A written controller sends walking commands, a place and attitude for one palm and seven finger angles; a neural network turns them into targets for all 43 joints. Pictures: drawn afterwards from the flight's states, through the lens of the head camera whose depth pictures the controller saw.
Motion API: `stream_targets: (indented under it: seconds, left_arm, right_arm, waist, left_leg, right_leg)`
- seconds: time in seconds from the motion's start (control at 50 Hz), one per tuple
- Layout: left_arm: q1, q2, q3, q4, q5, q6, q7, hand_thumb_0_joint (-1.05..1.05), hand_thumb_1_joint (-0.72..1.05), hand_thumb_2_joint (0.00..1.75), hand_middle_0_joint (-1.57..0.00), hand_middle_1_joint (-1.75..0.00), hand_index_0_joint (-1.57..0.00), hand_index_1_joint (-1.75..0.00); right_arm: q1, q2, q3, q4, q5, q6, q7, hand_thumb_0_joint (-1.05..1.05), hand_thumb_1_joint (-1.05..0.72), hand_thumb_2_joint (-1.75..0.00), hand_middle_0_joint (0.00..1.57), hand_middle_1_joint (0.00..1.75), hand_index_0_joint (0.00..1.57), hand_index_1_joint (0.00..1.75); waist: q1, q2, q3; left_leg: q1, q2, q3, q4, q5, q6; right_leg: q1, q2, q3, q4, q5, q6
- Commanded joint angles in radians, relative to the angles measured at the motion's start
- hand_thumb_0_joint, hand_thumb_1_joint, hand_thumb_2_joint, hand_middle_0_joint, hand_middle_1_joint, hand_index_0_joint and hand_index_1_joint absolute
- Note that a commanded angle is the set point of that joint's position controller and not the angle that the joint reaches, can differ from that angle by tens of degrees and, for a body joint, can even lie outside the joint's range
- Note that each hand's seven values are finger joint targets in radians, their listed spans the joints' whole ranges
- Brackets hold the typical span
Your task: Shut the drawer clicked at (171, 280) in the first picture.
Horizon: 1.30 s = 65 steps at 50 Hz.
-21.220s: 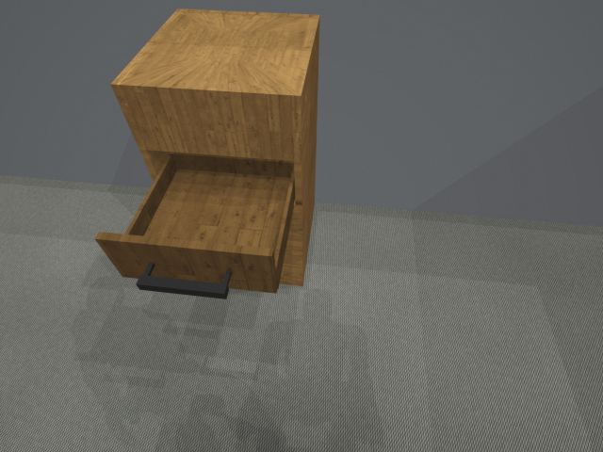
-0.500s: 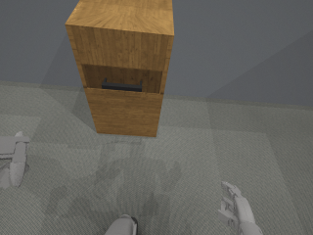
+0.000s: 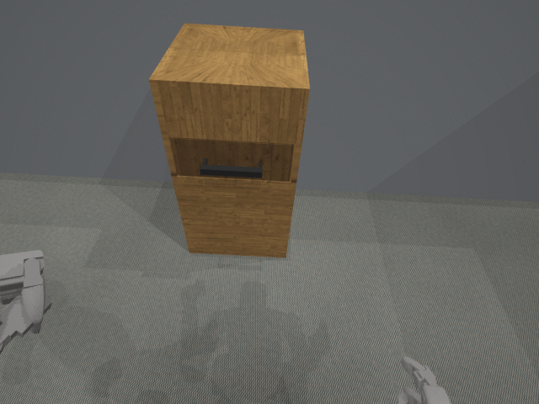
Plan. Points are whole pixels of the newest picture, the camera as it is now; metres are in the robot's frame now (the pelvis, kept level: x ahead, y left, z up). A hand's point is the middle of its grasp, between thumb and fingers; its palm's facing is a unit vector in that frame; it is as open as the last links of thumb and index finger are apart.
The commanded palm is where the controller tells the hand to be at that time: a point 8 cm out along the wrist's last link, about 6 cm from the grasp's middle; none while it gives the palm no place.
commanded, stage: stop stepping back and stand still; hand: left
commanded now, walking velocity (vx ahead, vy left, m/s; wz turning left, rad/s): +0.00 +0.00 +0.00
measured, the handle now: (232, 167) +0.85 +0.16 -0.22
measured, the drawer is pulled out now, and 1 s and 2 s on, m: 0.00 0.00 0.00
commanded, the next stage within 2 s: let the arm hang, fingers relaxed in 0.16 s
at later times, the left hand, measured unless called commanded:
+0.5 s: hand out of the picture +0.08 +0.21 -0.15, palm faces +0.04 -0.97 -0.25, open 3.0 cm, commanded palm none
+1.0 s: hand out of the picture -0.07 +0.18 -0.17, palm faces +0.05 -0.97 -0.22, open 6.8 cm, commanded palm none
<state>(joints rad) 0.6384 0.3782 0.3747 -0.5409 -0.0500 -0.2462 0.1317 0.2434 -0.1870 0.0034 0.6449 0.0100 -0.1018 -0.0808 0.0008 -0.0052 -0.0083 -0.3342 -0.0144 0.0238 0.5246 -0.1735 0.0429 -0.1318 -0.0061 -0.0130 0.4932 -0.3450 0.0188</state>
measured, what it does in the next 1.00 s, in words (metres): stands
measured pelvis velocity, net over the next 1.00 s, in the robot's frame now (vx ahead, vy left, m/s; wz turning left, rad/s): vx -0.01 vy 0.00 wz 0.03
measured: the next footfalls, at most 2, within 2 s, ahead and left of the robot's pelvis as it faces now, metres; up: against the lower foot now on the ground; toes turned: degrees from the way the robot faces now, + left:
none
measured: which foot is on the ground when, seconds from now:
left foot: down 0.00-1.00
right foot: down 0.00-1.00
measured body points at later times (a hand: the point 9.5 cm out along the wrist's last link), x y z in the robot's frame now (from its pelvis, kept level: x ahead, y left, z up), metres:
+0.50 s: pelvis -0.01 +0.00 -0.01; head -0.01 +0.01 +0.44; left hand +0.07 +0.26 -0.13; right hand +0.12 -0.26 -0.12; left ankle +0.07 +0.09 -0.73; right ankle -0.05 -0.13 -0.73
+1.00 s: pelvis -0.01 +0.00 +0.01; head +0.01 -0.01 +0.45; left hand -0.07 +0.23 -0.15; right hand -0.01 -0.22 -0.16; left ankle +0.07 +0.09 -0.73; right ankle -0.05 -0.13 -0.73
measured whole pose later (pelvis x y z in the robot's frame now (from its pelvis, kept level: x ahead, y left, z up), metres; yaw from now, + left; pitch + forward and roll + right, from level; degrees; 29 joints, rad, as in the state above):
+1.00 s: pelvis -0.01 +0.00 +0.01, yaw +2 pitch -1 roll -1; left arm 0.36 0.17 0.00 1.14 0.01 0.01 0.03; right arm 0.27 -0.13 -0.03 1.13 -0.02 0.02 -0.03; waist 0.00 0.02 0.07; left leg -0.31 -0.04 0.00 0.42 -0.10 0.04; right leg -0.12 -0.01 -0.02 0.44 -0.31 0.00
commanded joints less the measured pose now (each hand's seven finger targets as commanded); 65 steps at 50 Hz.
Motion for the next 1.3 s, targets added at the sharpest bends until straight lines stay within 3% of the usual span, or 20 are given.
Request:
stream_targets:
  seconds: [0.0,0.08,0.14,0.18,0.22,0.24,0.26,0.3,0.34,0.38,0.44,0.52,0.56,0.6,0.66,0.84,0.9,1.04,1.16,1.28]
  left_arm:
    - [-0.102,0.151,0.081,-0.209,0.017,-0.048,0.015,0.00,0.90,0.90,-1.40,-1.60,-1.40,-1.60]
    - [-0.014,0.153,0.090,-0.238,0.016,-0.039,0.013,0.00,0.90,0.90,-1.40,-1.60,-1.40,-1.60]
    - [0.016,0.156,0.100,-0.214,0.003,-0.036,0.010,0.00,0.90,0.90,-1.40,-1.60,-1.40,-1.60]
    - [0.003,0.148,0.095,-0.201,-0.003,-0.033,0.009,0.00,0.90,0.90,-1.40,-1.60,-1.40,-1.60]
    - [-0.029,0.144,0.088,-0.199,-0.003,-0.034,0.011,0.00,0.90,0.90,-1.40,-1.60,-1.40,-1.60]
    - [-0.152,0.030,-0.265,0.655,0.103,0.127,-0.128,0.00,0.90,0.90,-1.40,-1.60,-1.40,-1.60]
    - [-0.146,0.011,-0.249,0.670,0.093,0.200,-0.135,0.00,0.90,0.90,-1.36,-1.56,-1.36,-1.56]
    - [-0.200,-0.015,-0.268,0.746,0.088,0.224,-0.127,0.00,0.90,0.90,-1.28,-1.47,-1.28,-1.47]
    - [-0.265,-0.004,-0.277,0.864,0.089,0.236,-0.122,0.00,0.90,0.90,-1.20,-1.38,-1.20,-1.38]
    - [-0.321,0.008,-0.288,1.003,0.084,0.246,-0.121,0.00,0.90,0.90,-1.12,-1.30,-1.12,-1.30]
    - [-0.336,0.027,-0.308,1.213,0.076,0.256,-0.117,0.00,0.90,0.90,-1.00,-1.17,-1.00,-1.17]
    - [-0.300,0.005,-0.331,1.411,0.068,0.252,-0.119,0.00,0.90,0.90,-0.84,-0.99,-0.84,-0.99]
    - [-0.268,-0.036,-0.317,1.469,0.075,0.249,-0.115,0.00,0.90,0.90,-0.76,-0.91,-0.76,-0.91]
    - [-0.253,-0.040,-0.329,1.521,0.068,0.247,-0.116,0.00,0.90,0.90,-0.68,-0.82,-0.68,-0.82]
    - [-0.245,-0.046,-0.342,1.576,0.064,0.243,-0.113,0.00,0.90,0.90,-0.56,-0.69,-0.56,-0.69]
    - [-0.206,-0.088,-0.358,1.656,0.062,0.245,-0.099,0.00,0.90,0.90,-0.20,-0.30,-0.20,-0.30]
    - [-0.194,-0.100,-0.358,1.660,0.061,0.244,-0.096,0.00,0.90,0.90,-0.20,-0.30,-0.20,-0.30]
    - [-0.211,-0.127,-0.355,1.658,0.063,0.242,-0.090,0.00,0.90,0.90,-0.20,-0.30,-0.20,-0.30]
    - [-0.234,-0.131,-0.350,1.644,0.062,0.232,-0.087,0.00,0.90,0.90,-0.20,-0.30,-0.20,-0.30]
    - [-0.252,-0.145,-0.349,1.645,0.060,0.234,-0.086,0.00,0.90,0.90,-0.20,-0.30,-0.20,-0.30]
  right_arm:
    - [-0.138,-0.128,-0.026,-0.178,-0.009,-0.081,-0.021,0.00,-0.90,-0.90,0.20,0.30,0.20,0.30]
    - [-0.143,-0.118,-0.028,-0.193,-0.011,-0.083,-0.005,0.00,-0.90,-0.90,0.20,0.30,0.20,0.30]
    - [-0.144,-0.116,-0.035,-0.188,-0.015,-0.068,0.003,0.00,-0.90,-0.90,0.20,0.30,0.20,0.30]
    - [-0.143,-0.116,-0.038,-0.180,-0.010,-0.060,0.002,0.00,-0.90,-0.90,0.20,0.30,0.20,0.30]
    - [-0.142,-0.118,-0.037,-0.175,-0.009,-0.056,-0.004,0.00,-0.90,-0.90,0.20,0.30,0.20,0.30]
    - [-0.151,-0.322,-0.097,0.092,-0.004,-0.091,0.082,0.00,-0.90,-0.90,0.20,0.30,0.20,0.30]
    - [-0.079,-0.253,-0.105,0.093,0.004,-0.036,0.082,0.00,-0.90,-0.90,0.20,0.30,0.20,0.30]
    - [-0.064,-0.224,-0.076,0.082,-0.009,0.009,0.079,0.00,-0.90,-0.90,0.20,0.30,0.20,0.30]
    - [-0.087,-0.228,-0.065,0.093,-0.021,0.036,0.077,0.00,-0.90,-0.90,0.20,0.30,0.20,0.30]
    - [-0.113,-0.231,-0.062,0.118,-0.032,0.058,0.078,0.00,-0.90,-0.90,0.20,0.30,0.20,0.30]
    - [-0.132,-0.217,-0.050,0.170,-0.039,0.090,0.075,0.00,-0.90,-0.90,0.20,0.30,0.20,0.30]
    - [-0.077,-0.188,-0.043,0.253,-0.033,0.101,0.066,0.00,-0.90,-0.90,0.20,0.30,0.20,0.30]
    - [-0.046,-0.169,-0.049,0.280,-0.035,0.104,0.058,0.00,-0.90,-0.90,0.20,0.30,0.20,0.30]
    - [-0.019,-0.162,-0.050,0.316,-0.030,0.104,0.054,0.00,-0.90,-0.90,0.20,0.30,0.20,0.30]
    - [0.023,-0.157,-0.052,0.359,-0.024,0.106,0.051,0.00,-0.90,-0.90,0.20,0.30,0.20,0.30]
    - [0.077,-0.110,-0.054,0.438,-0.023,0.115,0.047,0.00,-0.90,-0.90,0.20,0.30,0.20,0.30]
    - [0.084,-0.092,-0.053,0.448,-0.024,0.112,0.047,0.00,-0.90,-0.90,0.20,0.30,0.20,0.30]
    - [0.089,-0.059,-0.052,0.466,-0.027,0.110,0.047,0.00,-0.90,-0.90,0.20,0.30,0.20,0.30]
    - [0.091,-0.049,-0.049,0.468,-0.026,0.099,0.045,0.00,-0.90,-0.90,0.20,0.30,0.20,0.30]
    - [0.085,-0.040,-0.044,0.472,-0.027,0.097,0.041,0.00,-0.90,-0.90,0.20,0.30,0.20,0.30]
  waist:
    - [-0.006,0.151,-0.002]
    - [0.001,0.097,-0.053]
    - [-0.008,0.007,-0.032]
    - [-0.015,0.014,-0.031]
    - [-0.017,0.053,-0.039]
    - [-0.039,0.074,-0.028]
    - [-0.025,0.017,-0.119]
    - [-0.010,-0.128,-0.114]
    - [-0.006,-0.198,-0.060]
    - [-0.006,-0.118,0.007]
    - [0.003,0.089,0.046]
    - [0.003,0.148,0.018]
    - [0.005,0.154,0.010]
    - [0.003,0.152,-0.003]
    - [-0.004,0.062,0.020]
    - [-0.010,0.001,0.086]
    - [-0.007,0.007,0.074]
    - [-0.008,0.002,0.116]
    - [-0.009,-0.005,0.087]
    - [-0.011,0.026,0.103]
  left_leg:
    - [0.048,0.177,-0.287,-0.379,-0.361,0.030]
    - [0.051,0.106,-0.169,-0.299,-0.296,-0.004]
    - [0.106,0.060,-0.097,-0.152,-0.139,-0.026]
    - [0.152,0.064,-0.088,-0.107,-0.063,-0.026]
    - [0.190,0.076,-0.093,-0.126,-0.021,-0.020]
    - [0.094,0.108,-0.148,0.073,0.316,0.009]
    - [0.176,0.111,-0.122,0.079,0.395,-0.002]
    - [0.118,0.121,-0.163,0.065,0.331,0.025]
    - [0.072,0.108,-0.181,0.037,0.241,0.035]
    - [0.043,0.093,-0.183,-0.017,0.158,0.031]
    - [0.033,0.085,-0.204,-0.119,-0.004,0.023]
    - [0.074,0.082,-0.211,-0.181,-0.115,0.012]
    - [0.090,0.091,-0.220,-0.193,-0.139,0.018]
    - [0.114,0.092,-0.219,-0.199,-0.128,0.017]
    - [0.141,0.098,-0.209,-0.188,-0.081,0.017]
    - [0.138,0.095,-0.185,-0.201,-0.118,0.012]
    - [0.143,0.095,-0.177,-0.203,-0.099,0.012]
    - [0.126,0.086,-0.163,-0.198,-0.071,0.008]
    - [0.153,0.085,-0.131,-0.142,0.086,0.004]
    - [0.152,0.089,-0.127,-0.134,0.110,0.001]
  right_leg:
    - [-0.070,0.020,0.001,-0.010,-0.034,-0.009]
    - [-0.007,0.006,0.013,-0.135,-0.033,-0.028]
    - [-0.097,-0.041,0.070,-0.237,-0.051,-0.054]
    - [-0.138,-0.057,0.084,-0.238,-0.002,-0.058]
    - [-0.146,-0.041,0.060,-0.207,0.050,-0.044]
    - [-0.210,-0.101,0.017,0.012,0.317,-0.052]
    - [-0.183,-0.099,0.061,-0.008,0.315,-0.032]
    - [-0.158,-0.071,0.035,0.016,0.219,-0.043]
    - [-0.150,-0.067,0.047,-0.012,0.167,-0.056]
    - [-0.159,-0.075,0.066,-0.035,0.101,-0.070]
    - [-0.136,-0.064,0.087,-0.083,-0.024,-0.072]
    - [-0.105,-0.056,0.081,-0.121,-0.045,-0.077]
    - [-0.092,-0.051,0.066,-0.137,-0.035,-0.079]
    - [-0.084,-0.056,0.062,-0.149,-0.016,-0.080]
    - [-0.100,-0.060,0.058,-0.173,-0.005,-0.082]
    - [-0.147,-0.062,0.056,-0.187,-0.059,-0.083]
    - [-0.139,-0.061,0.053,-0.173,-0.041,-0.080]
    - [-0.155,-0.062,0.058,-0.175,-0.035,-0.076]
    - [-0.115,-0.073,0.062,-0.179,0.067,-0.073]
    - [-0.103,-0.074,0.064,-0.183,0.092,-0.072]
